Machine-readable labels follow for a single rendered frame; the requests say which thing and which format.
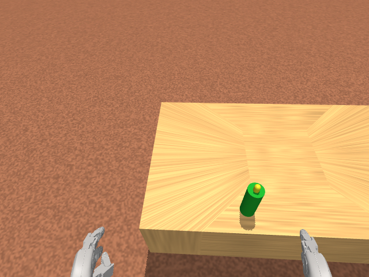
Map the bottle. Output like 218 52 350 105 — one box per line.
240 182 265 217

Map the right robot hand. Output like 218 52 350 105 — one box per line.
300 229 332 277

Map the left robot hand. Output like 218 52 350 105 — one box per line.
70 227 114 277

